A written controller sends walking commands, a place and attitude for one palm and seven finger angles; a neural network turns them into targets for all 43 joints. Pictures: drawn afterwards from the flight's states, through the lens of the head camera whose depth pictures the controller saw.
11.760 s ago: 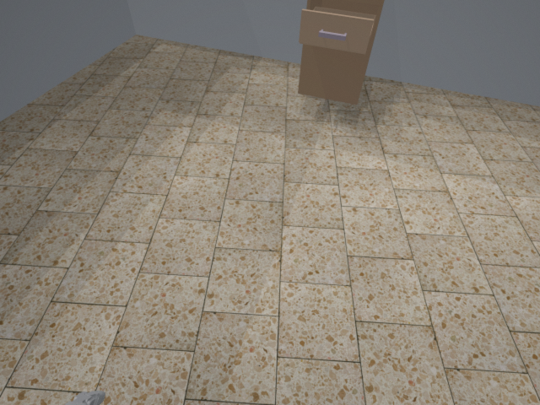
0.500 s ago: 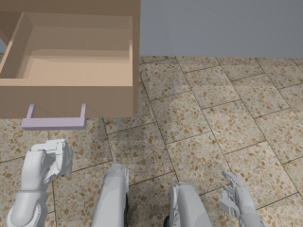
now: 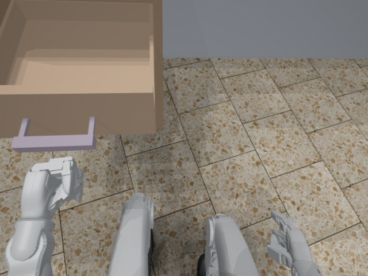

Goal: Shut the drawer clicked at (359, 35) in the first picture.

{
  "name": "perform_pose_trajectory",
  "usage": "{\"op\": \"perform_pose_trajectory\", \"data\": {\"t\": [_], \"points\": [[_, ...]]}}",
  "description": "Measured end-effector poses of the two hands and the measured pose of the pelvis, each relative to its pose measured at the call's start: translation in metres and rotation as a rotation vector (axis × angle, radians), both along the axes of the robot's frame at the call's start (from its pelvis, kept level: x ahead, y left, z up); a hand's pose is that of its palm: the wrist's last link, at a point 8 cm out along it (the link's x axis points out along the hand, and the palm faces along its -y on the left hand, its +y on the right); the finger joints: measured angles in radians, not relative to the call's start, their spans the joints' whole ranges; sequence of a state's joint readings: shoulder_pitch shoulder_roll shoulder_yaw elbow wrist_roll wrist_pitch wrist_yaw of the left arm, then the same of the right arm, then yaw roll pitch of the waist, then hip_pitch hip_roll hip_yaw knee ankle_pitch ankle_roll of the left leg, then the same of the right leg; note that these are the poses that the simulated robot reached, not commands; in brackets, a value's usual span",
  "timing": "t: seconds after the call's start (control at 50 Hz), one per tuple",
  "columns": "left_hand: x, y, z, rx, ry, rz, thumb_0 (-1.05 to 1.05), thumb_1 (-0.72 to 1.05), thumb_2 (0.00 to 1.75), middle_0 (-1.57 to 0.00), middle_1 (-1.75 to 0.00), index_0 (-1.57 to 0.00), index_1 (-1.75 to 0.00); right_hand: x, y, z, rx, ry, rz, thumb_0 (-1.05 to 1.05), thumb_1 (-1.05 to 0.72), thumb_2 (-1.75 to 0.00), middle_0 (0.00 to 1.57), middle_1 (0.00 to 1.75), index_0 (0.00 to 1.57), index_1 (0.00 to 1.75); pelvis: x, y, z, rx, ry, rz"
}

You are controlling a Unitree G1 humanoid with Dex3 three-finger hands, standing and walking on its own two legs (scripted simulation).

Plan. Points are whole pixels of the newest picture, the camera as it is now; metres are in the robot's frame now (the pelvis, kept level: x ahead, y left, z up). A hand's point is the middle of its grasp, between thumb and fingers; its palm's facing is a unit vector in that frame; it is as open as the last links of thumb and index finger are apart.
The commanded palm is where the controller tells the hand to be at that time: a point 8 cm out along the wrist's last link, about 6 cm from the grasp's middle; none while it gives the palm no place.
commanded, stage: bring the fist close to the handle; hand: left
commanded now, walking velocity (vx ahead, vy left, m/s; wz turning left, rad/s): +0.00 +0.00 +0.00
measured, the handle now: (57, 133) +0.37 +0.30 +0.01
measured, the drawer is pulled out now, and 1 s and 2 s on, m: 0.25 0.18 0.06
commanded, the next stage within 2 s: push the drawer shut in 0.08 s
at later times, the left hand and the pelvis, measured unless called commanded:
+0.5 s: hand (77, 170) +0.30 +0.24 +0.01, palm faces +0.12 -0.99 -0.06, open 3.2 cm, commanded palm +0.30 +0.28 +0.02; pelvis +0.00 +0.00 +0.00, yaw +0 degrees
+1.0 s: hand (81, 138) +0.37 +0.25 +0.01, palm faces +0.13 -0.99 -0.06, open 3.1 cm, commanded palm +0.36 +0.28 +0.02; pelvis -0.01 +0.00 +0.00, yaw -1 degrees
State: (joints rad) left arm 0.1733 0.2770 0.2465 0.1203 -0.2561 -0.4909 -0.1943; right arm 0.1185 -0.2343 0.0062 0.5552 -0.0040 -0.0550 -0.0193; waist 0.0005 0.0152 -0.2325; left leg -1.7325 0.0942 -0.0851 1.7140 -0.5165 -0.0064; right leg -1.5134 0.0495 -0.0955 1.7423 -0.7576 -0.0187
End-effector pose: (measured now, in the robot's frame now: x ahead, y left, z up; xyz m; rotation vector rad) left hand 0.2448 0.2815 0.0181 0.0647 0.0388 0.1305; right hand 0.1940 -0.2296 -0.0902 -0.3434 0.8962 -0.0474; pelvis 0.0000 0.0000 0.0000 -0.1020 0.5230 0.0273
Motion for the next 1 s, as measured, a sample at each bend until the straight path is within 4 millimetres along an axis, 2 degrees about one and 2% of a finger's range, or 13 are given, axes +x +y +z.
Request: {"op": "perform_pose_trajectory", "data": {"t": [0.28,0.44,0.64,0.82,1.0], "points": [[0.004,0.001,-0.001,-0.001,-0.013,-0.009,0.02,0.9,0.9,-1.4,-1.6,-1.4,-1.59,0.004,-0.003,0.002,-0.014,-0.015,-0.001,0.01,-0.9,-0.89,0.2,0.3,0.2,0.3,0.002,0.0,-0.001,-0.001,-0.002,-0.001],[0.023,0.009,-0.001,0.003,-0.043,-0.001,0.02,0.9,0.9,-1.4,-1.6,-1.4,-1.6,0.004,-0.004,0.001,-0.028,-0.01,0.007,0.01,-0.9,-0.89,0.2,0.3,0.2,0.3,0.0,0.0,-0.003,-0.004,0.003,-0.001],[0.035,0.014,-0.004,0.002,-0.038,-0.006,-0.02,0.86,0.93,-1.4,-1.6,-1.4,-1.59,-0.009,-0.006,-0.001,-0.047,0.037,0.005,0.01,-0.9,-0.89,0.2,0.3,0.2,0.3,-0.002,0.002,-0.001,-0.005,0.002,0.0],[0.063,0.021,-0.007,0.006,-0.048,-0.009,-0.05,0.83,0.94,-1.4,-1.6,-1.4,-1.6,-0.024,-0.01,-0.004,-0.078,0.077,-0.007,0.01,-0.9,-0.89,0.2,0.3,0.2,0.3,-0.006,0.003,-0.003,-0.009,0.002,0.001],[0.093,0.023,-0.003,-0.003,-0.035,-0.002,-0.01,0.86,0.93,-1.4,-1.6,-1.4,-1.6,-0.041,-0.014,0.0,-0.082,0.115,-0.045,0.01,-0.9,-0.89,0.2,0.3,0.2,0.3,-0.005,0.005,0.002,-0.008,0.005,-0.007]]}}
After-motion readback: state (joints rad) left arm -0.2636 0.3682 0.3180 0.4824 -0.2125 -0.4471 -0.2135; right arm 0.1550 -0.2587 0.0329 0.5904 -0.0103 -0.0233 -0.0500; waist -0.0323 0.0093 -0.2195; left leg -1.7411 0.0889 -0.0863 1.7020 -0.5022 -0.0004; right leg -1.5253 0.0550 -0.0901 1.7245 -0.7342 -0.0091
